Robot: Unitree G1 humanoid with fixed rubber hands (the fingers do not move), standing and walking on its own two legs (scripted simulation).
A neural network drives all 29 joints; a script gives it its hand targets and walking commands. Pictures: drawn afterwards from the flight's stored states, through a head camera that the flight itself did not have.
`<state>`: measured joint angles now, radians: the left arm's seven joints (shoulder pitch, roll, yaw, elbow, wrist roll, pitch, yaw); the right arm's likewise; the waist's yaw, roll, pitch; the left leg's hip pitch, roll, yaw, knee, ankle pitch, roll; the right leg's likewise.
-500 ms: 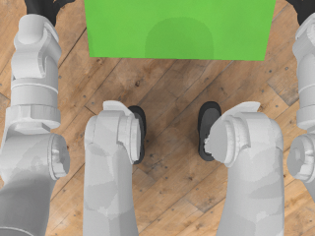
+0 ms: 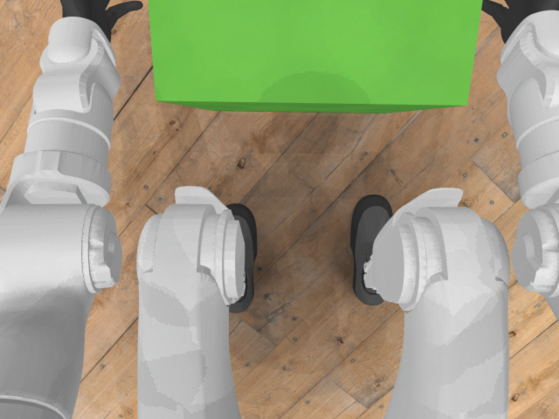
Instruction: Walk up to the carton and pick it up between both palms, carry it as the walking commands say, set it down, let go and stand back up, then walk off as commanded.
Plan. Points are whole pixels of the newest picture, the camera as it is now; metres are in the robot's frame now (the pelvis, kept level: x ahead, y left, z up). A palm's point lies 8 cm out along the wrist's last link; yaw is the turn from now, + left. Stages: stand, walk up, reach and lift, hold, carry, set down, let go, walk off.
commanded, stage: reach and lift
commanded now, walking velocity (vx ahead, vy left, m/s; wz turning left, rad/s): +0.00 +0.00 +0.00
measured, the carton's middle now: (305, 48) +0.50 +0.00 -0.23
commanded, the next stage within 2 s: none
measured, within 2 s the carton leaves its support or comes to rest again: leaves its support in 1.42 s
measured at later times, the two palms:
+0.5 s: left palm (126, 12) +0.52 +0.20 -0.17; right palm (509, 9) +0.52 -0.20 -0.16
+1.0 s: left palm (127, 13) +0.52 +0.19 -0.17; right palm (492, 12) +0.52 -0.18 -0.16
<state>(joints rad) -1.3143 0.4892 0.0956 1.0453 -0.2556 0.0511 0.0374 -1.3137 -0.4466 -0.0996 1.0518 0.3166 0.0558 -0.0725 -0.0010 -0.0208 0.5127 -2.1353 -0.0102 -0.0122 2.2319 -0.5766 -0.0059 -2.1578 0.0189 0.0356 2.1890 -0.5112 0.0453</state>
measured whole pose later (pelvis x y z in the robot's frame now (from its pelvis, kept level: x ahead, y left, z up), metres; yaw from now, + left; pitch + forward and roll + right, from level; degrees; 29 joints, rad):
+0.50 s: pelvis +0.00 +0.00 +0.01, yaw +0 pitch +29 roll +0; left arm -1.33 0.43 0.02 1.08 -0.28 0.03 0.07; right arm -1.34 -0.39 -0.01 1.07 0.34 0.03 -0.10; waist -0.02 -0.02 0.48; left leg -2.14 -0.01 -0.01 2.21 -0.57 -0.01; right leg -2.16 0.02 0.04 2.17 -0.51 0.05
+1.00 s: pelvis +0.00 +0.00 +0.01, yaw +0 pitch +34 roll +0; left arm -1.37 0.42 -0.05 1.16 -0.34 -0.02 0.09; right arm -1.37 -0.36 0.01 1.15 0.36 -0.01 -0.12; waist -0.01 -0.01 0.40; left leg -2.20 -0.02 -0.01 2.15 -0.53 -0.01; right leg -2.23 0.01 0.04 2.11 -0.47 0.04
